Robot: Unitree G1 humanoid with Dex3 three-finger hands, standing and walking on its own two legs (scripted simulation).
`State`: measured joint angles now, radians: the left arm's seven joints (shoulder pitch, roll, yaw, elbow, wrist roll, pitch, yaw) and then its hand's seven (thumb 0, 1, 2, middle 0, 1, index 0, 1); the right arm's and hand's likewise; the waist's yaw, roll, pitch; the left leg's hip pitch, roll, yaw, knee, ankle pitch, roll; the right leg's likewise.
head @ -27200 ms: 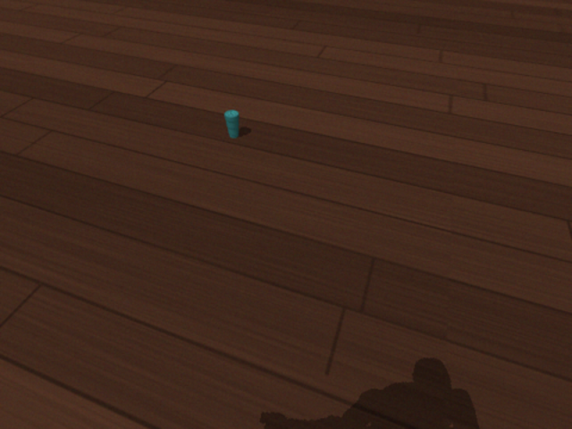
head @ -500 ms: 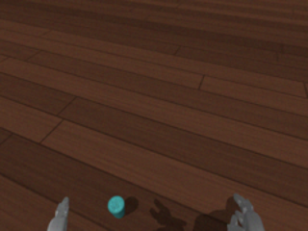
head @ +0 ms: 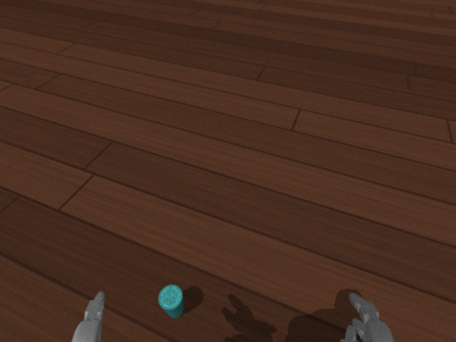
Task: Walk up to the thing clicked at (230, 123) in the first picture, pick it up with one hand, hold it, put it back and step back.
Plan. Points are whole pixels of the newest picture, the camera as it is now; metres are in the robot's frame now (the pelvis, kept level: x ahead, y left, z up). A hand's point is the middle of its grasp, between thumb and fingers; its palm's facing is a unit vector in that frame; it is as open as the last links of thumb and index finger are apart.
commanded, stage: home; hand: left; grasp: from the side
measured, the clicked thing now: (173, 303) +0.42 +0.21 -0.64
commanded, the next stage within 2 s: stand in 1.04 s
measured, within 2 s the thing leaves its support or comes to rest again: neither
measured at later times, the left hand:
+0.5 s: hand out of the picture +0.16 +0.18 -0.06, palm faces +0.10 -0.95 -0.28, open 17.5 cm
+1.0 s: hand (125, 341) +0.18 +0.18 -0.06, palm faces +0.10 -0.95 -0.29, open 17.5 cm
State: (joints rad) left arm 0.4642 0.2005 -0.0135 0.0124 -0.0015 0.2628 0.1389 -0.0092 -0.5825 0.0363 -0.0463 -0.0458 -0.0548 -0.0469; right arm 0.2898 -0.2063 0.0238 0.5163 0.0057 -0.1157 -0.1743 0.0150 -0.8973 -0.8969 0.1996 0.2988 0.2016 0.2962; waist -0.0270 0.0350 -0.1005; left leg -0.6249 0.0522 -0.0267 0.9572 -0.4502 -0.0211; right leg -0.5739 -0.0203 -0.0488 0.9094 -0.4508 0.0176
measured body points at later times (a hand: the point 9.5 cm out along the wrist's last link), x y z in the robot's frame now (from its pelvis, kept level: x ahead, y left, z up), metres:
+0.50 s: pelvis +0.00 +0.00 +0.00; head +0.01 +0.00 +0.45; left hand +0.16 +0.23 -0.04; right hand +0.16 -0.24 -0.07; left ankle +0.02 +0.13 -0.69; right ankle +0.01 -0.13 -0.69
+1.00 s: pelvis +0.01 +0.00 +0.00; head +0.03 +0.00 +0.45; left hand +0.17 +0.23 -0.04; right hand +0.17 -0.24 -0.07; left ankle +0.02 +0.13 -0.69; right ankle +0.01 -0.13 -0.69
